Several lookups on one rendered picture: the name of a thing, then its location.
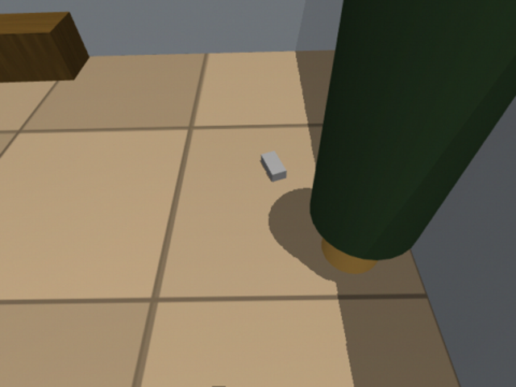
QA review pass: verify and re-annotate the carton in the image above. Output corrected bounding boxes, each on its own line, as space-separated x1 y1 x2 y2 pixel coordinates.
261 151 287 182

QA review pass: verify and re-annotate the potted plant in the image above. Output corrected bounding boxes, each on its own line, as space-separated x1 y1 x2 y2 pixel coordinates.
310 0 516 274

